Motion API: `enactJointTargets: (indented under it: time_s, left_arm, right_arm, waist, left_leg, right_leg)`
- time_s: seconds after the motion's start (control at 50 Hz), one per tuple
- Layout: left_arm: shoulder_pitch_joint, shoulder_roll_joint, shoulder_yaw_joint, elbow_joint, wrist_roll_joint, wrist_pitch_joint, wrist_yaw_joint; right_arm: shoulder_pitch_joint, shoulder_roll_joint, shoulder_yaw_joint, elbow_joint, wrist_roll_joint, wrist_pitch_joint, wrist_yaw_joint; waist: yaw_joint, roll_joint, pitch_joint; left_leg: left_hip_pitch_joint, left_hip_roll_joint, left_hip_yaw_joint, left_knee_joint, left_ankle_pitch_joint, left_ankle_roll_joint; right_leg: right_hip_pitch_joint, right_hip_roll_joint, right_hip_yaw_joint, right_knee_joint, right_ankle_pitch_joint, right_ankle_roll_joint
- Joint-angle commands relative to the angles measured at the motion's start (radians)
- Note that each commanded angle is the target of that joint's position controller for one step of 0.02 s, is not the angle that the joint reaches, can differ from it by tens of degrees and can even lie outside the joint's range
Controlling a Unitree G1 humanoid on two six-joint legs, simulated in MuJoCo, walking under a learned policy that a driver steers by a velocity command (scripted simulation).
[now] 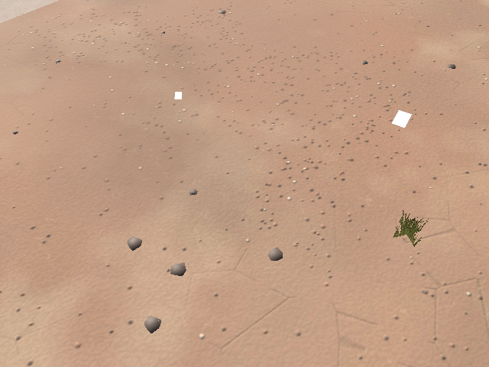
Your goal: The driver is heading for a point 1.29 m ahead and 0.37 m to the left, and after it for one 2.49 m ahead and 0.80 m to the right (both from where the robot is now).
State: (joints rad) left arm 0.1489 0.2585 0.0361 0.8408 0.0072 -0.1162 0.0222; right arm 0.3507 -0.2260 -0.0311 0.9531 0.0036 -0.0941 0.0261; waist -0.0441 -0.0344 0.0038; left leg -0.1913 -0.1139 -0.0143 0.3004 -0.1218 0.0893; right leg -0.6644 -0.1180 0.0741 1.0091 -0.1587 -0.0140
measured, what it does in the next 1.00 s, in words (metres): walks ahead, turning left: right foot, then left foot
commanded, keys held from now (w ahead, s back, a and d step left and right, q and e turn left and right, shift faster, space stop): w+q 0.72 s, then w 0.10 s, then no key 0.18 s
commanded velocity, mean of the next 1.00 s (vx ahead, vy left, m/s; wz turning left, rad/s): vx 0.47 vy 0.00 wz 0.48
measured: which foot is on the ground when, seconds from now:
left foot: down 0.00-0.24, up 0.26-0.76, down 0.78-1.00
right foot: up 0.00-0.22, down 0.24-0.78, up 0.80-1.00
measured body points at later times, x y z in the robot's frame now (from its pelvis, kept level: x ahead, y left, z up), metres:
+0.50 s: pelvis +0.26 -0.05 +0.00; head +0.28 -0.05 +0.45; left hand +0.22 +0.23 -0.12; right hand +0.47 -0.27 -0.11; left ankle +0.28 +0.13 -0.66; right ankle +0.26 -0.15 -0.74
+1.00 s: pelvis +0.46 +0.11 +0.00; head +0.49 +0.15 +0.45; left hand +0.44 +0.42 -0.12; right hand +0.69 -0.07 -0.11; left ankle +0.44 +0.18 -0.74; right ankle +0.59 -0.02 -0.66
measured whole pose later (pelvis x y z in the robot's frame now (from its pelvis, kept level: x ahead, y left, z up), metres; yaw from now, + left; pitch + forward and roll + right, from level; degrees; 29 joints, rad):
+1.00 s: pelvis +0.46 +0.11 +0.00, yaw +31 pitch +2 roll +0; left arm 0.16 0.30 0.06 0.79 0.00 -0.08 0.01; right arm 0.26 -0.25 -0.06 0.75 0.00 -0.07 0.03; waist -0.02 -0.04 0.05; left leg -0.23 -0.09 0.02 0.36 -0.16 0.09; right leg -0.64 -0.12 0.03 1.08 -0.27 0.03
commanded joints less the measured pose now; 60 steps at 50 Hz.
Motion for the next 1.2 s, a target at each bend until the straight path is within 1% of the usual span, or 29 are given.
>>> enactJointTargets:
  time_s: [0.02,0.08,0.14,0.18,0.22,0.24,0.26,0.28,0.3,0.32,0.36,0.38,0.48,0.58,0.66,0.72,0.74,0.76,0.78,0.8,0.82,0.84,0.86,0.88,0.9,0.96,1.06,1.12,1.2]
  left_arm:
    - [-0.016,0.043,0.009,-0.06,0.004,0.002,0.008]
    - [-0.122,0.043,0.005,-0.089,-0.012,-0.005,-0.004]
    - [-0.178,0.072,0.011,-0.12,-0.022,-0.015,-0.017]
    - [-0.16,0.102,0.022,-0.125,-0.025,-0.027,-0.023]
    - [-0.006,0.142,0.045,-0.091,-0.019,-0.038,-0.019]
    - [0.165,0.204,0.063,-0.068,-0.006,-0.042,-0.012]
    - [0.258,0.29,0.086,-0.049,0.007,-0.025,-0.01]
    - [0.243,0.208,0.071,-0.056,0.003,-0.023,-0.015]
    - [0.194,0.128,0.05,-0.076,-0.003,-0.023,-0.016]
    - [0.137,0.107,0.041,-0.085,-0.004,-0.019,-0.019]
    - [0.07,0.073,0.03,-0.08,0.0,-0.012,-0.024]
    - [0.069,0.084,0.034,-0.07,0.003,-0.014,-0.026]
    - [0.114,0.125,0.055,-0.028,0.0,-0.016,-0.021]
    - [0.142,0.161,0.062,-0.014,-0.007,0.0,-0.01]
    - [0.185,0.189,0.07,0.008,-0.024,0.02,-0.009]
    - [0.171,0.232,0.082,0.003,-0.032,0.039,-0.003]
    - [0.17,0.241,0.083,0.004,-0.035,0.047,0.0]
    - [0.17,0.226,0.075,0.003,-0.034,0.05,0.003]
    - [0.193,0.158,0.048,-0.024,0.001,0.04,-0.001]
    - [0.275,0.054,0.009,-0.072,-0.002,0.003,-0.018]
    - [0.171,0.163,0.036,-0.067,-0.047,-0.029,-0.032]
    - [0.102,0.174,0.039,-0.09,-0.068,-0.034,-0.033]
    - [0.089,0.16,0.037,-0.081,-0.046,-0.028,-0.02]
    - [0.071,0.155,0.043,-0.065,-0.014,-0.012,-0.007]
    - [0.128,0.147,0.043,-0.063,-0.012,0.004,-0.009]
    - [0.165,0.116,0.043,-0.048,-0.005,0.036,-0.004]
    - [0.032,0.063,0.023,-0.085,0.001,0.042,-0.01]
    - [-0.032,0.073,0.023,-0.1,-0.004,0.04,-0.022]
    - [-0.052,0.095,0.03,-0.113,0.007,0.035,-0.033]
  right_arm:
    - [-0.049,-0.164,-0.036,-0.087,0.008,-0.018,-0.024]
    - [0.011,-0.182,-0.044,-0.081,0.02,-0.007,-0.034]
    - [0.049,-0.174,-0.046,-0.076,0.029,0.005,-0.04]
    - [0.039,-0.182,-0.051,-0.086,0.024,0.014,-0.045]
    - [0.011,-0.147,-0.042,-0.111,0.017,0.021,-0.045]
    - [-0.01,-0.083,-0.02,-0.139,0.006,0.017,-0.04]
    - [0.092,-0.016,-0.001,-0.178,0.026,-0.001,-0.036]
    - [0.113,-0.111,-0.017,-0.168,0.047,-0.006,-0.037]
    - [0.044,-0.174,-0.034,-0.17,0.045,0.001,-0.038]
    - [0.003,-0.164,-0.037,-0.175,0.035,0.01,-0.039]
    - [-0.035,-0.132,-0.045,-0.192,0.022,0.024,-0.034]
    - [-0.03,-0.109,-0.042,-0.203,0.026,0.032,-0.028]
    - [-0.114,-0.081,-0.039,-0.266,0.022,0.049,-0.019]
    - [-0.274,-0.065,-0.03,-0.331,0.019,0.043,0.012]
    - [-0.369,-0.071,-0.031,-0.39,0.024,0.046,0.035]
    - [-0.321,-0.113,-0.053,-0.403,0.019,0.053,0.041]
    - [-0.22,-0.142,-0.072,-0.38,0.017,0.055,0.038]
    - [-0.044,-0.194,-0.104,-0.329,0.019,0.057,0.025]
    - [0.099,-0.282,-0.13,-0.295,0.018,0.064,-0.001]
    - [0.055,-0.362,-0.127,-0.317,0.015,0.049,-0.001]
    - [0.095,-0.258,-0.102,-0.301,0.006,0.041,0.005]
    - [0.03,-0.218,-0.087,-0.299,0.0,0.032,0.008]
    - [-0.062,-0.183,-0.073,-0.31,0.003,0.026,0.01]
    - [-0.14,-0.13,-0.057,-0.317,0.003,0.023,0.012]
    - [-0.157,-0.142,-0.057,-0.321,-0.01,0.019,0.009]
    - [-0.161,-0.158,-0.061,-0.291,-0.011,0.004,0.001]
    - [-0.127,-0.159,-0.054,-0.243,-0.006,0.023,-0.029]
    - [-0.096,-0.166,-0.05,-0.208,-0.008,0.035,-0.037]
    - [-0.108,-0.156,-0.043,-0.174,-0.003,0.047,-0.036]
  waist:
    - [0.036,0.082,0.048]
    - [-0.007,0.102,0.03]
    - [-0.02,0.104,0.024]
    - [0.004,0.122,0.013]
    - [0.085,0.13,-0.056]
    - [0.157,0.036,-0.191]
    - [0.117,-0.278,-0.297]
    - [0.115,-0.261,-0.274]
    - [0.125,-0.133,-0.166]
    - [0.105,-0.049,-0.105]
    - [0.066,-0.038,-0.021]
    - [0.054,-0.077,-0.012]
    - [0.06,-0.029,0.009]
    - [0.108,-0.026,0.045]
    - [0.124,-0.03,0.084]
    - [0.065,-0.072,0.024]
    - [0.003,-0.073,-0.036]
    - [-0.088,-0.04,-0.126]
    - [-0.119,0.137,-0.224]
    - [-0.007,0.326,-0.373]
    - [-0.082,0.17,-0.375]
    - [-0.061,0.149,-0.22]
    - [-0.008,0.045,-0.135]
    - [0.029,0.018,-0.081]
    - [0.069,0.09,-0.092]
    - [0.1,0.065,-0.083]
    - [0.052,0.099,-0.083]
    - [0.019,0.11,-0.084]
    - [0.025,0.118,-0.064]
  left_leg:
    - [-0.169,0.233,-0.216,-0.173,0.013,0.166]
    - [-0.12,0.234,-0.23,-0.131,-0.017,0.142]
    - [-0.032,0.265,-0.308,-0.061,-0.086,0.128]
    - [0.006,0.278,-0.361,0.005,-0.099,0.113]
    - [-0.027,0.214,-0.359,0.162,-0.048,0.073]
    - [-0.145,0.14,-0.265,0.446,-0.106,0.034]
    - [-0.497,0.009,-0.112,0.74,-0.405,-0.018]
    - [-0.634,0.086,-0.149,0.93,-0.438,-0.024]
    - [-0.66,0.126,-0.163,0.991,-0.343,-0.026]
    - [-0.621,0.161,-0.14,0.986,-0.26,-0.037]
    - [-0.557,0.207,-0.127,0.91,-0.168,-0.045]
    - [-0.529,0.217,-0.105,0.898,-0.144,-0.053]
    - [-0.592,0.228,-0.093,0.756,-0.015,-0.077]
    - [-0.545,0.218,-0.018,0.493,0.163,-0.06]
    - [-0.539,0.204,0.034,0.39,0.085,-0.025]
    - [-0.371,0.121,0.117,0.357,-0.064,0.031]
    - [-0.221,0.074,0.138,0.323,-0.079,0.059]
    - [0.046,0.036,0.129,0.252,-0.006,0.098]
    - [0.375,0.237,-0.163,0.251,0.047,0.16]
    - [0.622,0.486,-0.76,0.069,-0.106,0.364]
    - [0.588,0.48,-0.744,-0.01,-0.136,0.321]
    - [0.448,0.45,-0.561,0.008,0.036,0.269]
    - [0.269,0.402,-0.408,0.024,0.25,0.223]
    - [0.15,0.331,-0.284,0.012,0.386,0.165]
    - [0.072,0.342,-0.246,-0.002,0.515,0.185]
    - [-0.023,0.3,-0.131,-0.033,0.687,0.181]
    - [0.015,0.249,-0.031,-0.024,0.683,0.115]
    - [0.066,0.269,-0.051,-0.007,0.615,0.105]
    - [0.122,0.303,-0.117,0.092,0.569,0.109]
  right_leg:
    - [0.093,0.025,-0.019,-0.234,0.176,0.029]
    - [0.153,0.073,-0.026,-0.402,0.241,0.048]
    - [0.186,0.086,0.004,-0.502,0.203,0.048]
    - [0.249,0.093,0.007,-0.548,0.12,0.033]
    - [0.465,0.079,-0.002,-0.604,0.042,-0.012]
    - [0.714,-0.082,0.137,-0.599,-0.005,-0.076]
    - [1.02,-0.303,0.547,-0.678,-0.169,-0.226]
    - [1.003,-0.338,0.697,-0.716,-0.309,-0.245]
    - [0.896,-0.298,0.542,-0.717,-0.263,-0.204]
    - [0.779,-0.245,0.39,-0.733,-0.137,-0.171]
    - [0.625,-0.156,0.202,-0.796,0.017,-0.135]
    - [0.584,-0.149,0.149,-0.818,0.07,-0.142]
    - [0.599,-0.15,-0.025,-0.85,0.293,-0.168]
    - [0.626,-0.142,-0.158,-0.855,0.261,-0.142]
    - [0.719,-0.18,-0.206,-0.817,0.29,-0.119]
    - [0.75,-0.181,-0.263,-0.651,0.697,-0.091]
    - [0.728,-0.167,-0.28,-0.503,0.83,-0.082]
    - [0.619,-0.128,-0.301,-0.288,0.801,-0.054]
    - [0.315,-0.071,-0.299,0.047,0.276,-0.013]
    - [-0.045,0.125,-0.14,0.368,-0.432,0.028]
    - [-0.135,0.083,0.011,0.43,-0.379,0.013]
    - [-0.163,0.045,-0.013,0.395,-0.308,-0.002]
    - [-0.094,-0.004,-0.018,0.31,-0.233,0.003]
    - [-0.021,-0.029,-0.025,0.232,-0.195,0.001]
    - [0.059,-0.037,-0.016,0.22,-0.178,0.014]
    - [0.128,-0.012,-0.039,0.112,-0.112,0.048]
    - [0.136,0.023,-0.058,-0.226,0.14,0.049]
    - [0.169,0.047,-0.056,-0.351,0.209,0.04]
    - [0.192,0.071,-0.053,-0.455,0.092,0.0]
Keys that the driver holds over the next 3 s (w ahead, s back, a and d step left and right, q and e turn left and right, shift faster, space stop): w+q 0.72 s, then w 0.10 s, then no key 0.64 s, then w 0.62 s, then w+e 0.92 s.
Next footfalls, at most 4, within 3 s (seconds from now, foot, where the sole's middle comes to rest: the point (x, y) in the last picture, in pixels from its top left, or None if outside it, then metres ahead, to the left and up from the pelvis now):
0.24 right None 0.30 -0.15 -0.78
0.78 left None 0.48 0.20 -0.78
1.24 right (201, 292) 0.74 0.12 -0.78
2.18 left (82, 268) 0.83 0.49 -0.78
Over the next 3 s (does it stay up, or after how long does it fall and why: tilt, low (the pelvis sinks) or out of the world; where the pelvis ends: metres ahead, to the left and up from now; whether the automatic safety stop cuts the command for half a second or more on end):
stays up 1.15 0.43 0.00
